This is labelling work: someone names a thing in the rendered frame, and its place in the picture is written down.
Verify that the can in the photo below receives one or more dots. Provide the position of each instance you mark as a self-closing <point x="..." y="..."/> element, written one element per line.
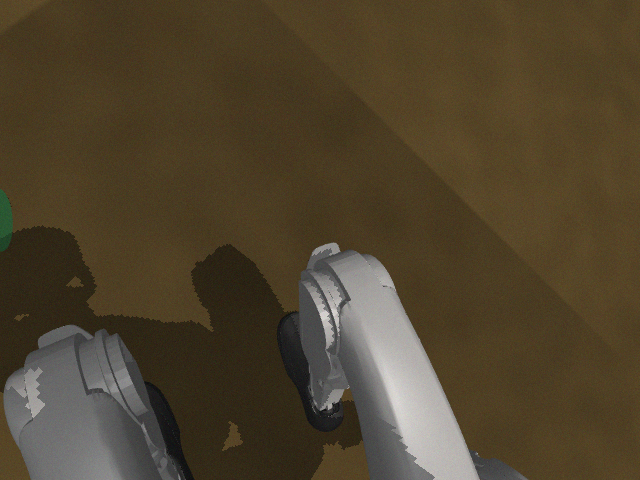
<point x="6" y="221"/>

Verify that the left robot foot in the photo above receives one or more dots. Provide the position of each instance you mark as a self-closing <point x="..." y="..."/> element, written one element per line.
<point x="169" y="429"/>

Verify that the right robot hand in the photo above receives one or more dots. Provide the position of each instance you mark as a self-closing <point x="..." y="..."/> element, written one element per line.
<point x="494" y="469"/>

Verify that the right robot foot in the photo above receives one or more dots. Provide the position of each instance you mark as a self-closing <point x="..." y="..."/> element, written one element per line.
<point x="297" y="368"/>

